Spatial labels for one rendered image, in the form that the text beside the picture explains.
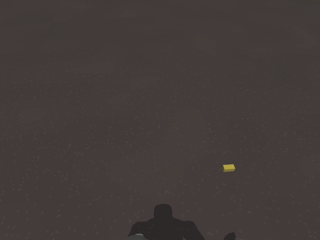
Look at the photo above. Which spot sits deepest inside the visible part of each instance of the small box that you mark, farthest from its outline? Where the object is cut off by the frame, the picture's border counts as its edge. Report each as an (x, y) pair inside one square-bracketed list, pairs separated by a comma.
[(228, 168)]

